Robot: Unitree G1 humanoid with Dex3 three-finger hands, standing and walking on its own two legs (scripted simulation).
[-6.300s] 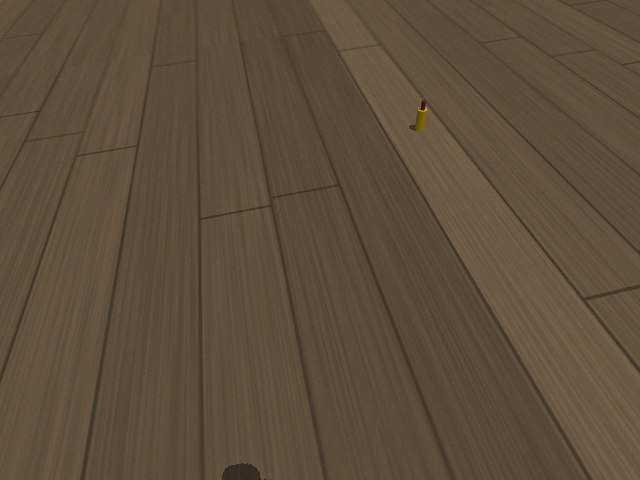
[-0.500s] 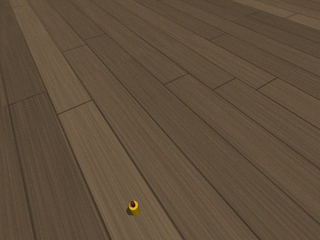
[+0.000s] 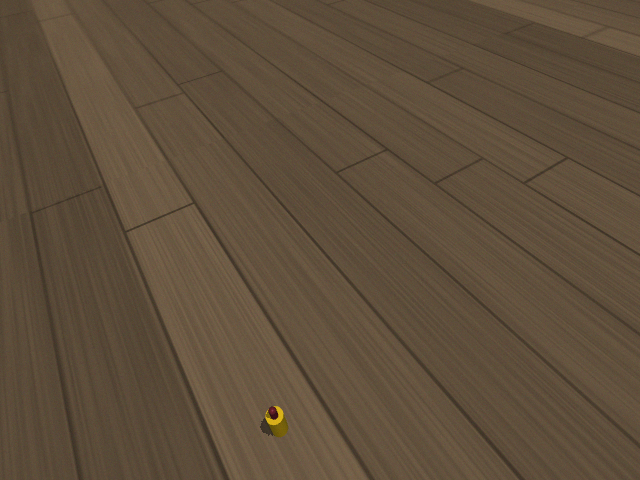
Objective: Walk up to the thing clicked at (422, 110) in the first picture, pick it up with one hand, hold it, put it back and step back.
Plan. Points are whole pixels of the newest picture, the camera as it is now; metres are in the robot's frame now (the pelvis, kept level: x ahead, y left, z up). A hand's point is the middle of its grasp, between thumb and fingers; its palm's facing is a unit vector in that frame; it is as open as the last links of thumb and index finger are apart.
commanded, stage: stand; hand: left
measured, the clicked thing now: (276, 419) +0.40 +0.20 -0.70
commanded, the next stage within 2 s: none
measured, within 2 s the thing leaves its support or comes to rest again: neither
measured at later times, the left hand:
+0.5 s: hand out of the picture +0.08 +0.25 -0.15, palm faces -0.02 -0.94 -0.34, open 7.3 cm
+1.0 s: hand out of the picture +0.07 +0.25 -0.16, palm faces -0.01 -0.94 -0.34, open 7.3 cm
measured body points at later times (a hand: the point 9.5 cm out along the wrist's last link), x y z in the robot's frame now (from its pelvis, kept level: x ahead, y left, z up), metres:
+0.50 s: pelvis +0.00 +0.00 +0.00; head +0.01 +0.00 +0.45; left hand +0.08 +0.30 -0.13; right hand +0.08 -0.30 -0.14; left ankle +0.01 +0.11 -0.75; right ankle +0.00 -0.13 -0.75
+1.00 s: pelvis +0.01 +0.00 +0.00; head +0.02 -0.01 +0.45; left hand +0.08 +0.30 -0.13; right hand +0.09 -0.30 -0.13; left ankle +0.01 +0.11 -0.75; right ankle +0.00 -0.13 -0.75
